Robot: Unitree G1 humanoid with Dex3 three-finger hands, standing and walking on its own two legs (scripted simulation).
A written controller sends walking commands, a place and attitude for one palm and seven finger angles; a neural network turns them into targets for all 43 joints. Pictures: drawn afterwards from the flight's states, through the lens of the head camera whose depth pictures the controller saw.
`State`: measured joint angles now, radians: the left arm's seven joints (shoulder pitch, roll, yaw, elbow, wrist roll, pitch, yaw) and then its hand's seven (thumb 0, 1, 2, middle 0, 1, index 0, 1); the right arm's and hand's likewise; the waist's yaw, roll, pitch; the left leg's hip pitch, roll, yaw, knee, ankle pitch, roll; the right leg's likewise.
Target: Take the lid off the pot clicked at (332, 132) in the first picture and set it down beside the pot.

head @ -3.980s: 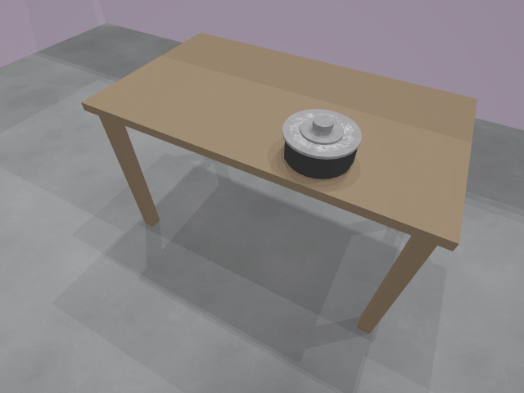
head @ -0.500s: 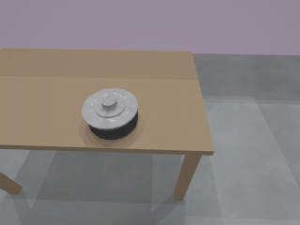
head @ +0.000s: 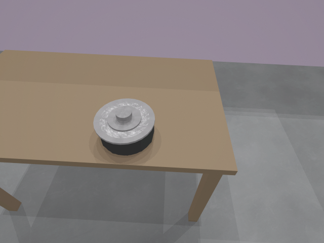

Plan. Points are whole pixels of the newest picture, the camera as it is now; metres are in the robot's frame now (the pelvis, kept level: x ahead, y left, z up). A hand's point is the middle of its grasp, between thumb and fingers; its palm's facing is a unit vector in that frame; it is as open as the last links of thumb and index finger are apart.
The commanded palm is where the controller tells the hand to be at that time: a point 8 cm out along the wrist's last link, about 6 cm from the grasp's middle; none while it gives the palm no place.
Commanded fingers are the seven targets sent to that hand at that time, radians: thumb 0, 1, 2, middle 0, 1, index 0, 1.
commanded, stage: look again from close up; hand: left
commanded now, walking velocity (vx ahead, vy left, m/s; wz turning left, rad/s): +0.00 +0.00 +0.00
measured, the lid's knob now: (123, 113) +0.50 +0.16 +0.01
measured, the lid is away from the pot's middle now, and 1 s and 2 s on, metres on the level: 0.00 0.00 0.00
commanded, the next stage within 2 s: lift the closed hand beside the body in 0.20 s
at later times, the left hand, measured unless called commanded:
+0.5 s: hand out of the picture +0.12 +0.19 -0.09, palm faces +0.14 -0.94 -0.31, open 6.6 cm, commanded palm +0.08 +0.23 -0.06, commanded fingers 0.00 0.90 0.90 -0.68 -0.83 -0.68 -0.83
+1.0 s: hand out of the picture +0.09 +0.21 -0.06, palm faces +0.25 -0.92 -0.31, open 3.0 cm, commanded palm +0.05 +0.26 -0.03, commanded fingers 0.00 0.90 0.90 -1.30 -1.50 -1.30 -1.50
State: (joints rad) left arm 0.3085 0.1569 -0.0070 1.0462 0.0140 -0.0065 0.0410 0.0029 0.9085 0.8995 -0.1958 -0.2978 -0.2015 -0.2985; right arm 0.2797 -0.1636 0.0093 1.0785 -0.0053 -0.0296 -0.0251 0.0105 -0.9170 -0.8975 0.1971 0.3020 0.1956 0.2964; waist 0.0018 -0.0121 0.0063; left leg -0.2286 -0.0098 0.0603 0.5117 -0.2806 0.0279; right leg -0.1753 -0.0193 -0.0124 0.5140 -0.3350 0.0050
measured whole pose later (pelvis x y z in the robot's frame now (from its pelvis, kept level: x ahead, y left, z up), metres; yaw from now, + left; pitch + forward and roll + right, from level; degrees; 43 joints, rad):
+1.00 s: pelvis -0.02 -0.02 +0.00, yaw +3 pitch -1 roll +0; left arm 0.54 0.23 0.07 0.14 -0.02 0.02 0.07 0.01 0.90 0.90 -1.22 -1.42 -1.22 -1.42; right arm 0.19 -0.20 0.06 0.60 0.01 -0.09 -0.09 0.01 -0.90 -0.90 0.20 0.30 0.20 0.30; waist 0.05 0.02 0.01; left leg -0.28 0.00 -0.01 0.54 -0.25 0.01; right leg -0.19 0.00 -0.08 0.52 -0.31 -0.02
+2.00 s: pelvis -0.01 +0.00 +0.01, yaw +1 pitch -3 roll +0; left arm 0.54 0.39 0.14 -0.41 0.34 0.06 0.11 0.01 0.88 0.89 -1.28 -1.49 -1.29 -1.49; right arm 0.17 -0.24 0.05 0.58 -0.02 -0.03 -0.03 0.01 -0.90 -0.90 0.20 0.30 0.20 0.30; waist 0.08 0.06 0.02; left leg -0.17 0.00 0.04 0.45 -0.24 0.02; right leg -0.10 -0.01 -0.04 0.43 -0.28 0.00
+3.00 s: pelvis -0.05 +0.01 +0.01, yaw +2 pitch -3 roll +0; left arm -0.05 0.56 -0.06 0.05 0.83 -0.02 -0.20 0.00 -0.23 1.29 -0.82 -0.10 -0.83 -0.10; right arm 0.11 -0.27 0.02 0.62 0.03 0.12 -0.01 0.01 -0.90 -0.90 0.20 0.30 0.20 0.30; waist 0.05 0.12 0.05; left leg -0.20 -0.03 0.03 0.38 -0.13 0.05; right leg -0.14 -0.03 -0.04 0.38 -0.20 0.01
